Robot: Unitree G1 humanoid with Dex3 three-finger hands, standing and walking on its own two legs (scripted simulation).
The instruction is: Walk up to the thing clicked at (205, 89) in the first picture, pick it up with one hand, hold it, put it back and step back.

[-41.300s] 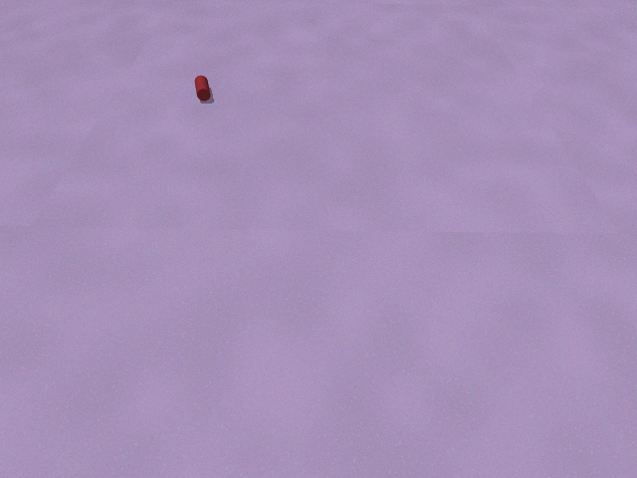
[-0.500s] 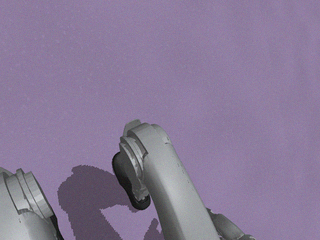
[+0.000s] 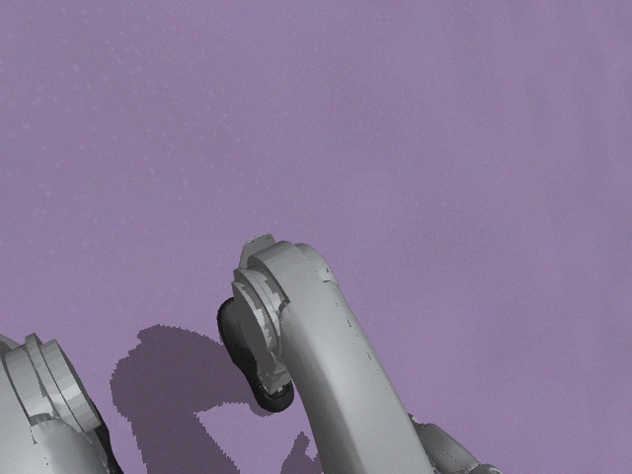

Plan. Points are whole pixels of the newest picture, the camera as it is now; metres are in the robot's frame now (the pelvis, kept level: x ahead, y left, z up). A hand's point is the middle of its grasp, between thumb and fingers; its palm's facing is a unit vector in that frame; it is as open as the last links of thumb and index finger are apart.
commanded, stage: close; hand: left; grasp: from above
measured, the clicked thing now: out of the picture +0.48 +0.32 -0.28
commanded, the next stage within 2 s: settle in 0.12 s
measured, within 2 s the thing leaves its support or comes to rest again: leaves its support in 0.54 s
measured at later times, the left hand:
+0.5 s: hand out of the picture +0.47 +0.32 -0.26, palm faces -0.41 -0.19 -0.89, open 10.2 cm
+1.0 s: hand out of the picture +0.46 +0.33 -0.16, palm faces -0.42 -0.16 -0.89, open 10.1 cm
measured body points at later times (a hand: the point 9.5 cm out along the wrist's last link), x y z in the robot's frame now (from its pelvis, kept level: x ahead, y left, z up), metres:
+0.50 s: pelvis +0.00 +0.00 +0.00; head +0.29 +0.14 +0.31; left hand +0.49 +0.33 -0.21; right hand +0.04 -0.24 -0.05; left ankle +0.06 +0.13 -0.29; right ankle +0.12 -0.12 -0.28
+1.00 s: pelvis +0.00 -0.01 +0.01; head +0.24 +0.09 +0.37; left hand +0.48 +0.34 -0.11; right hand +0.10 -0.26 -0.09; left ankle +0.06 +0.13 -0.29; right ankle +0.12 -0.13 -0.29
